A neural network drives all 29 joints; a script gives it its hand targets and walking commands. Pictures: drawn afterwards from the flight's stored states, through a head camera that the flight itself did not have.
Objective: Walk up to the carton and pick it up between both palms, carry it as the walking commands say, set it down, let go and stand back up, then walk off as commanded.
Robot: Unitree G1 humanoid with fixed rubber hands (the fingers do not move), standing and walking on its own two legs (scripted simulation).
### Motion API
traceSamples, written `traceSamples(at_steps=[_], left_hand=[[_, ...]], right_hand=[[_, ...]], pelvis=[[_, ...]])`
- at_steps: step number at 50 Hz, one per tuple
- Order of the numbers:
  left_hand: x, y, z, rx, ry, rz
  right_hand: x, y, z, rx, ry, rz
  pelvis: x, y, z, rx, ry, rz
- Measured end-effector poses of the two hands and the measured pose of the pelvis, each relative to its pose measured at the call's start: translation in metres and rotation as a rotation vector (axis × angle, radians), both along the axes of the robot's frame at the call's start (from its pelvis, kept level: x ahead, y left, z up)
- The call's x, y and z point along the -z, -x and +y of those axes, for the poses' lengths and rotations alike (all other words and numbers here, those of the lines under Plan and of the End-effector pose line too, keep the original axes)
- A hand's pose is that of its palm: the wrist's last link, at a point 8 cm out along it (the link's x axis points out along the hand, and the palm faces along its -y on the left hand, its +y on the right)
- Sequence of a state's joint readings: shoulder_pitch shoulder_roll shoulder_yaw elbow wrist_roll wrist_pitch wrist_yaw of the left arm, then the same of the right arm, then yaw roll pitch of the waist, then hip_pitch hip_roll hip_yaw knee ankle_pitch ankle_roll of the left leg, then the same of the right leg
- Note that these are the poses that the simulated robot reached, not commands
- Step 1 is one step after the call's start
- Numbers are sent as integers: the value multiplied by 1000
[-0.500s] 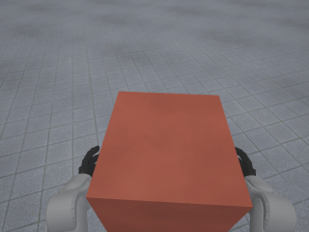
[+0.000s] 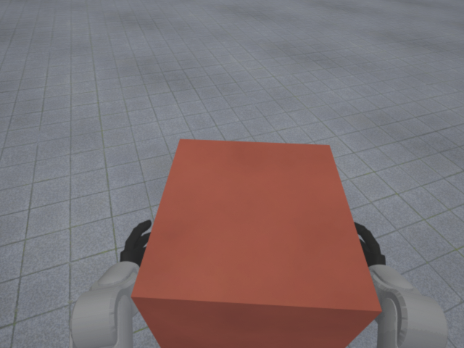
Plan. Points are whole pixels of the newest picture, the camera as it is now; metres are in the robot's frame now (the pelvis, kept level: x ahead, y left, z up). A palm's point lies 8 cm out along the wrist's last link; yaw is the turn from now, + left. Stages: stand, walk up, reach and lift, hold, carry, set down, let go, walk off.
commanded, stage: carry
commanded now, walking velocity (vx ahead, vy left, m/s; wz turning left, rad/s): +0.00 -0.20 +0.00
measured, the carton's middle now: (248, 256) +0.29 +0.00 +0.02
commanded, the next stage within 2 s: none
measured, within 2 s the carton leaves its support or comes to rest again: neither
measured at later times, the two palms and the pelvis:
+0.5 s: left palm (237, 312) +0.18 +0.02 +0.08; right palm out of the picture +0.15 -0.33 +0.07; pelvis -0.08 -0.13 +0.00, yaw -1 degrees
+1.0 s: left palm out of the picture +0.12 +0.02 +0.07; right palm out of the picture +0.11 -0.34 +0.07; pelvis -0.13 -0.15 +0.00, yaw -1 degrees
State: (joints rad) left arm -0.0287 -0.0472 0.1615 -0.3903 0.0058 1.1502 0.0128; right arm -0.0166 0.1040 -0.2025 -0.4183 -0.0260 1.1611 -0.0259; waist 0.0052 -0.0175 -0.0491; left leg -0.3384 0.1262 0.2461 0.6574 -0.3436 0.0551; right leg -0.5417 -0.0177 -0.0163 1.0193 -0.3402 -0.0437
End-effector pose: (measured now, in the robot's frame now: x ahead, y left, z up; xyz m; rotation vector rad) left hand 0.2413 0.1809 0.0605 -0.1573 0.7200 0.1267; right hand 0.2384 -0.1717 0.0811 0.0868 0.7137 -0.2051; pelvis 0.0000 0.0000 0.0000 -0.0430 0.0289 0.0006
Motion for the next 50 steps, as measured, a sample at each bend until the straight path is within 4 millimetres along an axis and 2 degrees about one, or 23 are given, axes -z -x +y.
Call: traceSamples(at_steps=[5, 10, 13, 16, 20, 23, 28, 35, 43, 50], left_hand=[[-3, 15, -31, 11, -13, -2], [-4, 28, -77, 27, -55, 3], [-9, 36, -105, 49, -86, 24], [-15, 40, -128, 65, -100, 28], [-19, 46, -149, 75, -97, 17], [-17, 55, -156, 70, -87, 6], [-13, 77, -156, 42, -52, -14], [-25, 104, -158, 14, -51, -54], [-10, 119, -164, 20, -57, 3], [-6, 123, -166, 33, -59, -17]], right_hand=[[2, 19, -31, 13, -14, -2], [16, 39, -77, 31, -58, 4], [22, 54, -105, 52, -87, 24], [22, 66, -127, 71, -104, 28], [19, 76, -147, 85, -107, 16], [16, 82, -155, 80, -95, 5], [9, 95, -156, 54, -63, -15], [-5, 111, -159, 24, -60, -55], [11, 126, -165, 20, -59, 2], [15, 133, -167, 25, -55, -18]], pelvis=[[1, 16, -28, 20, -10, -11], [6, 33, -67, 35, -45, -8], [3, 43, -89, 41, -55, -13], [-2, 51, -104, 42, -75, -10], [-3, 60, -120, 37, -78, 16], [-1, 69, -129, 32, -69, 32], [3, 86, -139, 18, -50, 24], [1, 103, -147, 17, -61, -1], [0, 116, -153, 16, -68, -14], [0, 126, -153, 16, -67, -25]])
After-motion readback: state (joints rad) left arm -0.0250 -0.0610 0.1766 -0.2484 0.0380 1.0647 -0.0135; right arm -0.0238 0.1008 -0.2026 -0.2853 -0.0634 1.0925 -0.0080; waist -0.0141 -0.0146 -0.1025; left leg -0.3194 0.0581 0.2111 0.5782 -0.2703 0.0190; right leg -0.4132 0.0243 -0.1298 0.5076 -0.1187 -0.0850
